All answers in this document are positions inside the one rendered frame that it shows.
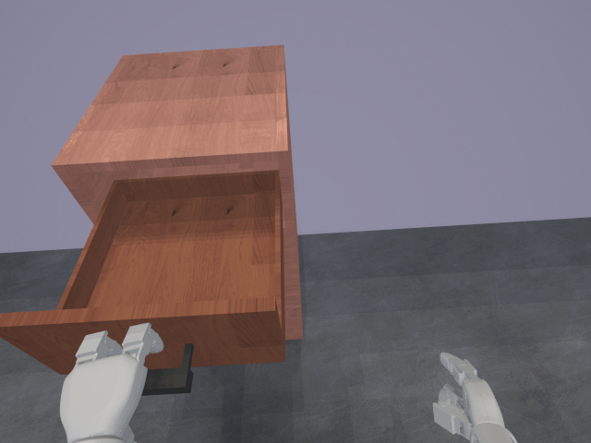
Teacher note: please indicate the left robot hand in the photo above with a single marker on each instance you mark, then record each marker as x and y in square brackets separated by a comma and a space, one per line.
[101, 393]

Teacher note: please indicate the right robot hand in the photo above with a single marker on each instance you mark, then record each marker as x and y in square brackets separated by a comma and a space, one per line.
[458, 411]

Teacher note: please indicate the drawer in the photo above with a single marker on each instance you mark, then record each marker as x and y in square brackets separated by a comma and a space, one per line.
[200, 257]

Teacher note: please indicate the handle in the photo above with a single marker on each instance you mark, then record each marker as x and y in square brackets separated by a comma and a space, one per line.
[171, 380]

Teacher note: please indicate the robot right forearm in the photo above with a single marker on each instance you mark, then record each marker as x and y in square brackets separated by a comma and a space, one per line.
[491, 433]

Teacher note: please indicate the cabinet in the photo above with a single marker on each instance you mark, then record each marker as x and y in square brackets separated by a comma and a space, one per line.
[215, 111]

